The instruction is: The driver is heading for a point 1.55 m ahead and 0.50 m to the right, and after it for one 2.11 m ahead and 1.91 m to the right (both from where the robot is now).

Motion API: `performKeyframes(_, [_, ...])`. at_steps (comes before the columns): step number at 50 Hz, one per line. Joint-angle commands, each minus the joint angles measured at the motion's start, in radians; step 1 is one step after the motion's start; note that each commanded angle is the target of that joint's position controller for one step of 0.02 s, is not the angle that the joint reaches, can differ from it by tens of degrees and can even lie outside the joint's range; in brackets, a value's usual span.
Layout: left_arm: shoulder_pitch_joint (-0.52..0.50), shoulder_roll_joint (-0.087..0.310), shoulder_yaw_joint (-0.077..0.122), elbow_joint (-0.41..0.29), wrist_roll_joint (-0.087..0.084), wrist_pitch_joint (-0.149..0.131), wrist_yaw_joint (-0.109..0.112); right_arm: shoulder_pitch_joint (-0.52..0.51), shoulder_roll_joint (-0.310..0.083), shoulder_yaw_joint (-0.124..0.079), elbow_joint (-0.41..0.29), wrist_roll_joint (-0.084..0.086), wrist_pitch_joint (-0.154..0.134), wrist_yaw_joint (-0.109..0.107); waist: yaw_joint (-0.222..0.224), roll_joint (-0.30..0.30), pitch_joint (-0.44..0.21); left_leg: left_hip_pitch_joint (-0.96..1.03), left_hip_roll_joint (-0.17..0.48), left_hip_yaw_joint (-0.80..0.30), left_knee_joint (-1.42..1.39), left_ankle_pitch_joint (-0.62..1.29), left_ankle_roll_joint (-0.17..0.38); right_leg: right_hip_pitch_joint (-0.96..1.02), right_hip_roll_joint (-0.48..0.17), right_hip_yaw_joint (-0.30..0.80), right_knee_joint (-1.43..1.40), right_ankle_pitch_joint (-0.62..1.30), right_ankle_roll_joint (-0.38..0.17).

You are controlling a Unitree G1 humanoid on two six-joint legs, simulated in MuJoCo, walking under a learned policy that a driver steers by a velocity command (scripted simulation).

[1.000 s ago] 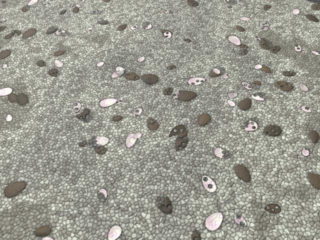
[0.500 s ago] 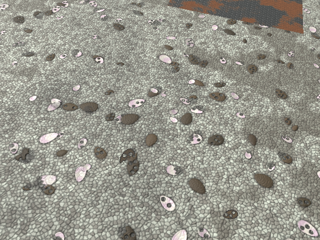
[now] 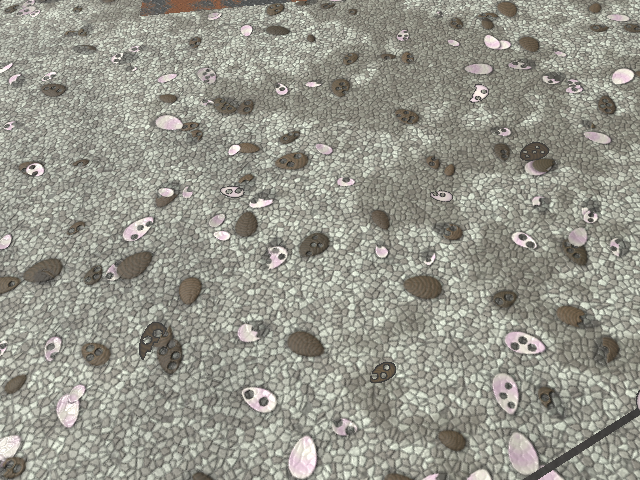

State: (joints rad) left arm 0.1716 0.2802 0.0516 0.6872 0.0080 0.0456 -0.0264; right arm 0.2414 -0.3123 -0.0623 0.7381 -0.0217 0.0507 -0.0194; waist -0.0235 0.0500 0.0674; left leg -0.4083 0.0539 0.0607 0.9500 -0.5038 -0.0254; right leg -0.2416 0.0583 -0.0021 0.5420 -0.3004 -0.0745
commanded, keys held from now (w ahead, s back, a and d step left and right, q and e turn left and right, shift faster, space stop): e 0.74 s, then no key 0.12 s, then w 0.14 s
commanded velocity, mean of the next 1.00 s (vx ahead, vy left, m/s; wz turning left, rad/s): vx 0.02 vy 0.00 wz -0.54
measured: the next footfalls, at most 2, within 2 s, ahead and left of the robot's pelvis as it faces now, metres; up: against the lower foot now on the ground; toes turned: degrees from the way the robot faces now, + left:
left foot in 0.44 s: +0.09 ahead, +0.10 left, +0.00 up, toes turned -21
right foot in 0.90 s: -0.03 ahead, -0.08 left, +0.00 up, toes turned -30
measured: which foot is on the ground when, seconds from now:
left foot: up 0.00-0.42, down 0.44-0.90, up 0.92-1.00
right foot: down 0.00-0.44, up 0.46-0.88, down 0.90-1.00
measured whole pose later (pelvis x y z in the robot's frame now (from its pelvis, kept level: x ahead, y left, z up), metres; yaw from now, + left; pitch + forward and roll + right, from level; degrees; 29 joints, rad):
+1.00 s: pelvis +0.00 +0.00 +0.01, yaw -31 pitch -1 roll +1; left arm 0.22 0.25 0.02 0.72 0.03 0.03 -0.02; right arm 0.28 -0.30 -0.04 0.75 -0.03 0.05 0.02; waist -0.03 0.05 0.03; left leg -0.36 0.05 0.06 0.85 -0.44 0.02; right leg -0.17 0.06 0.01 0.47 -0.28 -0.07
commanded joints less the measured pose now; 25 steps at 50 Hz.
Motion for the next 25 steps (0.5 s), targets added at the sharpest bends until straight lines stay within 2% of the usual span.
performKeyframes(1, [-0.008,0.160,0.042,-0.055,-0.006,-0.005,0.025,-0.022,-0.105,-0.025,-0.083,0.001,-0.014,0.003,0.012,-0.190,-0.035,-0.190,0.002,-0.091,0.119,0.091,-0.010,0.128,-0.245,0.291,-0.237,0.474,-0.144])
performKeyframes(2, [-0.009,0.151,0.038,-0.057,-0.005,-0.006,0.027,0.003,-0.112,-0.026,-0.067,-0.009,-0.015,0.009,0.009,-0.191,-0.066,-0.164,-0.011,-0.081,0.138,0.123,-0.016,0.137,-0.220,0.268,-0.226,0.551,-0.138])
performKeyframes(4, [0.025,0.167,0.043,-0.049,-0.008,-0.011,0.023,0.012,-0.097,-0.024,-0.062,-0.007,-0.011,0.017,0.011,-0.146,-0.106,-0.152,-0.025,-0.082,0.141,0.147,-0.023,0.156,-0.214,0.271,-0.215,0.570,-0.138])
performKeyframes(6, [0.055,0.179,0.048,-0.041,-0.007,-0.015,0.021,-0.010,-0.081,-0.020,-0.072,-0.003,-0.005,0.016,0.024,-0.145,-0.100,-0.173,-0.029,-0.089,0.103,0.152,-0.027,0.167,-0.213,0.303,-0.220,0.507,-0.143])
performKeyframes(10, [0.103,0.187,0.053,-0.033,0.003,-0.015,0.023,-0.062,-0.077,-0.016,-0.093,-0.002,0.000,0.008,0.051,-0.173,-0.079,-0.187,-0.043,-0.103,-0.007,0.134,-0.027,0.167,-0.214,0.385,-0.221,0.379,-0.159])
performKeyframes(15, [0.113,0.206,0.062,-0.037,0.012,-0.011,0.021,-0.104,-0.069,-0.005,-0.117,0.007,-0.013,0.002,0.061,-0.168,-0.088,-0.098,-0.078,-0.115,-0.129,0.104,-0.007,0.121,-0.206,0.467,-0.180,0.389,-0.165])
performKeyframes(19, [0.077,0.210,0.067,-0.042,0.012,-0.007,0.015,-0.075,-0.071,0.002,-0.125,0.020,-0.027,-0.008,0.039,-0.184,-0.104,0.050,-0.115,-0.124,-0.281,0.094,0.019,0.078,-0.183,0.537,-0.141,0.486,-0.132])
performKeyframes(21, [0.027,0.197,0.064,-0.048,-0.001,-0.006,0.017,-0.004,-0.066,0.005,-0.108,0.018,-0.039,-0.022,-0.016,-0.172,-0.102,0.214,-0.116,-0.123,-0.520,0.218,0.031,0.010,-0.131,0.540,-0.102,0.411,-0.066])
performKeyframes(22, [0.027,0.166,0.055,-0.053,-0.010,-0.009,0.021,0.021,-0.097,-0.002,-0.102,0.008,-0.048,-0.033,-0.022,-0.118,-0.109,0.326,-0.034,-0.184,-0.639,0.273,0.045,-0.074,-0.080,0.499,-0.044,0.247,-0.011])
performKeyframes(23, [0.111,0.075,0.034,-0.052,-0.008,-0.013,0.023,0.000,-0.169,-0.010,-0.120,-0.003,-0.049,-0.042,0.032,0.109,-0.138,0.426,0.229,-0.425,-0.716,0.269,0.103,-0.181,0.041,0.318,0.173,-0.131,0.050])
performKeyframes(24, [0.121,0.145,0.053,-0.055,0.013,-0.008,0.033,-0.049,-0.233,-0.024,-0.138,-0.002,-0.039,-0.031,0.034,0.174,-0.088,0.302,0.347,-0.579,-0.717,0.393,0.220,-0.287,0.140,0.148,0.334,-0.314,0.068])
performKeyframes(25, [0.109,0.195,0.068,-0.044,0.031,-0.003,0.032,-0.031,-0.176,-0.015,-0.134,0.003,-0.036,-0.020,0.035,0.089,-0.075,0.257,0.337,-0.521,-0.694,0.462,0.259,-0.266,0.064,0.149,0.478,-0.283,0.076])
